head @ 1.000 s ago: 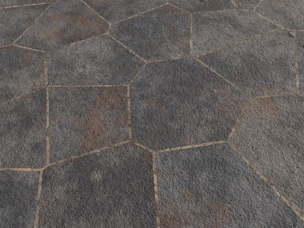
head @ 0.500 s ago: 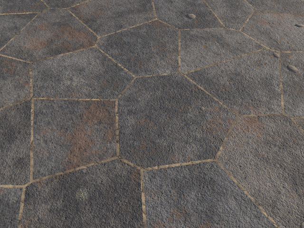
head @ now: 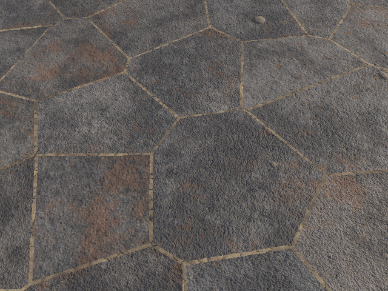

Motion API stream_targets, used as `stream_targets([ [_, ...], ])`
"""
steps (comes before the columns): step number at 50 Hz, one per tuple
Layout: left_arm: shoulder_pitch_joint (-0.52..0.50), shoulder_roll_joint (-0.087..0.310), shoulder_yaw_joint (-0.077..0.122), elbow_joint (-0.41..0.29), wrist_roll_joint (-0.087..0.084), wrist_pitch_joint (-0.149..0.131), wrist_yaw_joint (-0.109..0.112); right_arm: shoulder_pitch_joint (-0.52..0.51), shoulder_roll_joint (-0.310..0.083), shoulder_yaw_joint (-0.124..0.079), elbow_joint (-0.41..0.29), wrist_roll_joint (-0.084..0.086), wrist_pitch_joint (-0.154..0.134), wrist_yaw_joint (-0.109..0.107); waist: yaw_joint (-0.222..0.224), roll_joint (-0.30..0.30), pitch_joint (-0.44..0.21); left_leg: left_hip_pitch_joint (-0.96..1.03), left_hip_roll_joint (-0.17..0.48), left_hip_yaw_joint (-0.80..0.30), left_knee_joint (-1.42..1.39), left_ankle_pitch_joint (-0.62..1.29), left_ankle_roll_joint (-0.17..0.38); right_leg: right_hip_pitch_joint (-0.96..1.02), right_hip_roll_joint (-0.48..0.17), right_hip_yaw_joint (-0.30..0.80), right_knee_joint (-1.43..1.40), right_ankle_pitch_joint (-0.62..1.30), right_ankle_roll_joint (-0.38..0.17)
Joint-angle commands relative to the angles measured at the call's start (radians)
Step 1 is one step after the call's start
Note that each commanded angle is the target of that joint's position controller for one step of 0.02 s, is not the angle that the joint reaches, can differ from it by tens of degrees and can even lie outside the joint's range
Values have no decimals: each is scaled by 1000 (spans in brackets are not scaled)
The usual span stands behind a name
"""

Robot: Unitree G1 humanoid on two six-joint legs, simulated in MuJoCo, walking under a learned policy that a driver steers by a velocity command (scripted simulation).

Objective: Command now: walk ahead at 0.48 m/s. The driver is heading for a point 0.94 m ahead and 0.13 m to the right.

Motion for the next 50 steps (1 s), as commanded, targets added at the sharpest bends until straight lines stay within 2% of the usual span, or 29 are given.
stream_targets([
  [1, 60, 87, 16, -8, -10, -35, 2, 44, -36, -8, -30, -7, 13, 14, -19, -96, -4, -135, 57, -9, -20, 65, -16, 69, -268, 269, -277, 155, -120],
  [4, 128, 86, 14, 27, -13, -36, 5, -101, -32, -5, -74, -9, 20, 19, 6, -83, 36, -246, 72, 23, -131, 171, -41, 109, -247, 213, -304, 222, -117],
  [7, 173, 80, 8, 53, -15, -36, 6, -233, -12, 8, -116, -3, 14, 23, 32, -82, 50, -227, 50, 61, -319, 274, -55, 120, -215, 151, -295, 333, -97],
  [12, 253, 94, 5, 102, -5, -33, 20, -369, -15, 18, -161, 5, 9, 18, 70, -91, 61, -186, 9, 92, -502, 309, -28, 244, -249, 137, -263, 465, -88],
  [15, 236, 107, 7, 118, 4, -26, 31, -342, -36, 9, -163, 5, -1, 9, 37, -100, 41, -113, -28, 99, -559, 198, 16, 334, -276, 125, -164, 694, -80],
  [16, 224, 117, 9, 120, 7, -24, 33, -278, -50, 1, -144, 4, -5, 2, 8, -111, 3, -25, -58, 109, -574, 149, 35, 346, -275, 116, -80, 832, -69],
  [17, 215, 124, 10, 124, 8, -19, 32, -155, -69, -11, -104, 3, -12, -7, -41, -110, -63, 112, -89, 120, -615, 133, 59, 342, -260, 103, 65, 906, -57],
  [18, 203, 120, 7, 119, 1, -18, 31, 14, -101, -27, -53, -10, -22, -18, -112, -92, -152, 350, -52, 81, -651, 171, 94, 227, -228, 75, 268, 795, -40],
  [19, 222, 62, -10, 78, -22, -21, 24, 173, -195, -52, -29, -38, -25, -33, -141, 33, -290, 647, 206, -228, -656, 73, 170, -47, -155, 26, 599, 413, -11],
  [20, 317, 17, -11, 86, -38, -17, 19, 179, -229, -65, -21, -25, -14, -25, -88, 184, -384, 798, 410, -659, -768, 89, 295, -328, 23, 56, 897, -359, 13],
  [21, 205, 107, 14, 80, -14, -11, 27, 90, -171, -55, -28, 12, -8, -17, -73, 16, -253, 685, 337, -580, -804, 24, 247, -408, -43, 161, 927, -276, -6],
  [22, 135, 93, 14, 54, -12, -20, 21, -3, -118, -41, -41, 21, -11, -15, -40, 13, -121, 527, 302, -431, -847, 65, 216, -414, -80, 155, 879, -182, -9],
  [23, 106, 75, 12, 53, -10, -21, 18, -49, -74, -30, -42, 16, -18, -12, -11, -10, -62, 421, 254, -340, -885, 141, 184, -378, -113, 148, 825, -131, -8],
  [24, 105, 65, 14, 57, 6, -10, 13, -55, -49, -23, -30, 18, -24, -15, 16, -2, -29, 345, 213, -267, -906, 206, 156, -337, -131, 144, 783, -112, 2],
  [25, 129, 42, 10, 65, 16, 4, 6, -49, -29, -16, -15, 19, -30, -18, 40, 15, -29, 296, 188, -215, -927, 237, 140, -289, -141, 139, 750, -101, 15],
  [26, 128, 29, 9, 66, 18, 15, -1, -24, -27, -15, -1, 20, -39, -18, 47, 16, -30, 279, 177, -190, -938, 277, 140, -274, -141, 129, 733, -94, 25],
  [28, 84, 23, 10, 51, 21, 28, -10, 19, -55, -20, 24, 26, -52, -19, 55, 15, -11, 267, 163, -143, -968, 309, 147, -314, -153, 108, 690, -57, 44],
  [32, -103, 35, 9, -11, 15, 33, -15, 88, -63, -18, 50, 23, -50, -19, 22, 12, 40, 297, 134, -85, -1008, 342, 138, -428, -179, 72, 519, 87, 75],
  [35, -211, 19, -2, -44, 6, 28, -16, 135, -64, -14, 66, 22, -48, -20, -9, 19, 46, 333, 118, -45, -1002, 410, 123, -407, -159, 40, 352, 169, 78],
  [40, -324, 35, -4, -88, 4, 20, -10, 212, -75, -15, 101, 10, -40, -33, -40, 30, 61, 493, 168, -43, -953, 510, 123, -415, -127, 24, 210, 151, 41],
  [42, -309, 47, 2, -92, 4, 12, -7, 200, -86, -19, 107, 5, -36, -41, -19, 32, 57, 540, 188, -35, -896, 626, 112, -373, -107, 19, 168, 81, 12],
  [43, -262, 54, 7, -80, 5, 7, -3, 180, -94, -21, 106, 4, -36, -43, 8, 37, 34, 541, 186, -20, -833, 756, 98, -294, -81, 8, 144, 40, -6],
  [44, -163, 68, 17, -48, 6, 0, 4, 166, -102, -24, 106, 4, -33, -44, 51, 38, -17, 534, 175, -6, -717, 875, 85, -170, -47, -5, 116, 16, -26],
  [45, 10, 88, 31, 13, 14, -10, 13, 149, -98, -22, 103, 8, -30, -41, 124, 4, -105, 471, 132, 32, -522, 864, 65, 42, -29, -13, 56, 56, -52],
  [46, 196, 164, 53, 54, 39, -19, 25, 149, -66, -11, 73, 18, -31, -38, 182, -75, -230, 267, 82, 65, -233, 564, 44, 312, -218, 192, 45, -19, -104],
  [47, 240, 261, 77, 63, 44, -14, 21, 274, 33, 4, 62, 53, -30, -26, 123, -309, -337, -93, -120, 96, 133, -182, 1, 552, -494, 699, -75, -84, -245],
  [48, 155, 211, 69, 53, 3, -1, 13, 209, -68, -22, 70, 25, -27, -29, 108, -156, -283, -180, -81, -53, 213, -210, 20, 474, -452, 746, -138, -134, -227],
  [49, 44, 149, 52, 36, -6, -1, 11, 123, -70, -27, 42, 22, -30, -25, 68, -109, -136, -215, -30, -50, 197, -113, 25, 334, -422, 574, -148, -119, -196],
  [50, -3, 91, 36, 33, -2, -9, 7, 76, -50, -23, 33, 21, -34, -22, 50, -58, -68, -188, 5, -46, 142, -46, 23, 218, -377, 469, -183, -13, -170],
])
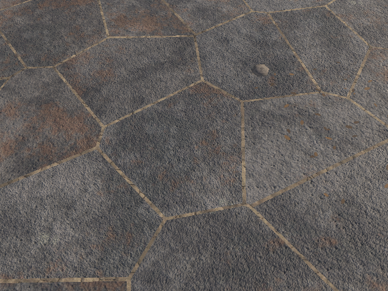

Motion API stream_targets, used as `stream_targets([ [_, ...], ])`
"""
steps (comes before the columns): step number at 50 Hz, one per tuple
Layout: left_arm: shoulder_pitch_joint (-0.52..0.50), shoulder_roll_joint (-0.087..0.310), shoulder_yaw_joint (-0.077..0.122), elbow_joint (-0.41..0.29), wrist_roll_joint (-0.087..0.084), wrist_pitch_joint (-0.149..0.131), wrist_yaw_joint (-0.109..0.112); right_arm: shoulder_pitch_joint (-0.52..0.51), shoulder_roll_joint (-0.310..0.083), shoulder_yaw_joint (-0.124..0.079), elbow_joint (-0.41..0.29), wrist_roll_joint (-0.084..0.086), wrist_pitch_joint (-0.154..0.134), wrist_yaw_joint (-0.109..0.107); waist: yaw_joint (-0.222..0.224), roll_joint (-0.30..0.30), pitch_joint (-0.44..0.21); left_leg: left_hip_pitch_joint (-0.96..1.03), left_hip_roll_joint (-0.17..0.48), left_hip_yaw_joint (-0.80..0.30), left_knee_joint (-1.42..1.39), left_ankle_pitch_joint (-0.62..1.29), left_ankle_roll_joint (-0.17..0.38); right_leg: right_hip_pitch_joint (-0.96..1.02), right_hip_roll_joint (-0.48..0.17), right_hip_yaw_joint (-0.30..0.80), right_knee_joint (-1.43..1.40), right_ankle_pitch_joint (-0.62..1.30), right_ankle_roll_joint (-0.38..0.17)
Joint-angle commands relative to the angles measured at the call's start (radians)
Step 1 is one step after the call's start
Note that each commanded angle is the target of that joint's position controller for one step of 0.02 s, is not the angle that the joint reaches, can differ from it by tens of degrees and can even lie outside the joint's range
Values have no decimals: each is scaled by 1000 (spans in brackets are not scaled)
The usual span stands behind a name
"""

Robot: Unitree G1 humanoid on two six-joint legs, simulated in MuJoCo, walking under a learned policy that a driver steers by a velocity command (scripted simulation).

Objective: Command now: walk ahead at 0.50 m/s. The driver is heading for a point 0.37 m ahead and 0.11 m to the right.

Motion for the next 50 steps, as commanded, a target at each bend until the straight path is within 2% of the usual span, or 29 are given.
stream_targets([
  [1, 146, 86, 23, 24, -11, -10, 3, -24, -83, -23, -70, -12, -10, 7, 42, -47, -51, -362, 95, -58, 128, 110, 11, 307, -300, 399, -341, 44, -133],
  [2, 146, 55, 12, 40, -13, -16, 6, -7, -66, -20, -66, -25, 4, 13, 15, -66, -45, -312, 109, -54, 87, 127, 0, 253, -263, 332, -360, 99, -108],
  [3, 172, 53, 10, 55, -13, -24, 8, 1, -51, -19, -62, -28, 16, 19, 7, -75, -50, -287, 107, -44, 70, 134, -9, 237, -254, 301, -367, 152, -106],
  [6, 240, 90, 15, 87, -18, -38, 11, -68, -43, -18, -87, -31, 36, 29, 1, -65, -25, -348, 122, -15, 4, 192, -35, 235, -235, 240, -402, 210, -114],
  [10, 309, 85, 8, 108, -19, -34, 11, -247, -50, -13, -150, -24, 40, 34, 36, -65, 24, -448, 139, 20, -176, 325, -65, 275, -207, 189, -435, 254, -102],
  [12, 337, 83, 5, 117, -19, -33, 12, -318, -40, -5, -173, -17, 37, 35, 54, -69, 31, -431, 125, 41, -287, 376, -68, 292, -195, 163, -433, 298, -92],
  [15, 404, 85, 3, 141, -17, -30, 17, -409, -39, 1, -206, -15, 33, 32, 86, -74, 39, -422, 100, 57, -397, 405, -67, 358, -204, 184, -404, 366, -98],
  [19, 396, 84, -1, 157, -4, -21, 28, -382, -36, 6, -199, -13, 11, 15, 70, -94, 19, -301, 41, 79, -500, 363, -32, 418, -202, 138, -255, 726, -71],
  [21, 362, 94, 2, 157, -7, -21, 33, -222, -72, -9, -141, -17, -7, 2, 6, -106, -48, -128, -4, 76, -580, 362, 2, 435, -185, 142, -97, 837, -37],
  [22, 345, 96, 2, 156, -20, -21, 34, -99, -93, -18, -101, -29, -23, -5, -52, -71, -103, 38, 17, 68, -674, 529, 21, 386, -147, 115, 59, 753, -11],
  [23, 356, 70, -7, 129, -37, -24, 37, 41, -164, -34, -71, -51, -36, -14, -79, 3, -228, 302, 207, -86, -592, 942, 58, 208, -98, 93, 289, 392, 17],
  [24, 555, -39, -26, 157, -87, -9, 39, 64, -225, -48, -66, -39, -26, -6, -12, 228, -423, 582, 507, -397, -542, 1379, 267, -37, 61, 54, 653, -469, 51],
  [25, 516, 62, 2, 185, -55, 10, 49, 32, -180, -43, -88, 10, -9, 3, -26, 64, -439, 480, 460, -401, -590, 1284, 272, -47, 42, 170, 711, -445, 48],
  [26, 409, 55, 5, 156, -32, 14, 44, -84, -127, -26, -104, 15, -4, 1, 3, 57, -285, 329, 410, -303, -653, 1132, 242, -82, 8, 178, 700, -381, 54],
  [27, 346, 36, 4, 144, -13, 17, 40, -153, -67, -6, -110, 7, -1, -4, 25, 38, -173, 197, 358, -236, -711, 1021, 202, -83, -23, 172, 639, -325, 61],
  [28, 315, 33, 8, 140, -1, 28, 34, -170, -38, 5, -104, 6, -3, -13, 41, 49, -117, 104, 318, -176, -750, 980, 172, -50, -44, 175, 578, -290, 70],
  [29, 339, 15, 6, 149, 7, 44, 29, -173, -24, 13, -92, 6, -2, -20, 68, 62, -110, 22, 285, -127, -771, 944, 148, 29, -51, 167, 522, -263, 80],
  [31, 375, -23, -2, 174, 3, 69, 28, -173, -36, 18, -81, -6, -8, -21, 97, 60, -130, -59, 254, -70, -783, 931, 139, 136, -35, 139, 436, -243, 92],
  [33, 345, -26, -8, 175, 0, 88, 36, -174, -64, 17, -75, -14, -10, -18, 101, 77, -130, -84, 242, -57, -798, 795, 134, 157, -38, 122, 305, -239, 97],
  [35, 293, -8, -11, 172, 0, 102, 46, -149, -81, 15, -65, -17, 1, -17, 78, 100, -127, -98, 235, -80, -827, 540, 125, 171, -42, 106, 208, -211, 93],
  [38, 243, 4, -17, 174, -4, 107, 46, -141, -92, 11, -56, -10, 29, -18, 64, 98, -89, -151, 231, -129, -879, 123, 103, 205, -44, 90, 99, -150, 83],
  [40, 250, -6, -24, 189, 1, 98, 47, -151, -83, 13, -55, 1, 45, -20, 78, 57, -45, -213, 216, -141, -876, -41, 59, 278, -46, 85, -47, -72, 69],
  [41, 249, 4, -28, 189, 6, 89, 48, -129, -73, 14, -47, 0, 50, -21, 74, 22, -17, -231, 202, -143, -871, -83, 20, 293, -81, 134, -136, -36, 60],
  [42, 258, 31, -29, 187, 14, 76, 52, -108, -62, 14, -45, 0, 53, -21, 56, -21, 3, -225, 170, -125, -825, -47, -13, 281, -152, 214, -210, -51, 48],
  [43, 209, 55, -26, 192, -11, 70, 52, -59, -24, 17, -36, 12, 62, -18, 1, -154, 46, -133, 87, -44, -803, 65, -33, 117, -166, 265, -248, -156, 28],
  [44, 184, 16, -36, 188, -17, 61, 49, -52, -26, 20, -17, 5, 64, -18, -1, -146, 41, 4, 84, -32, -759, 173, -40, 29, -170, 273, -297, -209, 39],
  [45, 177, 9, -39, 188, -21, 51, 47, -40, -26, 18, -8, 0, 64, -18, -7, -123, 24, 69, 93, -38, -746, 221, -39, 5, -157, 257, -309, -199, 53],
  [47, 184, 18, -37, 194, -25, 47, 51, -32, -41, 15, 6, -4, 62, -19, -5, -80, 9, 82, 109, -53, -749, 234, -34, 47, -132, 226, -292, -133, 62],
  [50, 221, 2, -39, 208, -23, 49, 52, -40, -26, 21, 19, -1, 58, -23, 14, -35, 6, 33, 117, -60, -769, 222, -34, 119, -124, 208, -264, -67, 53],
])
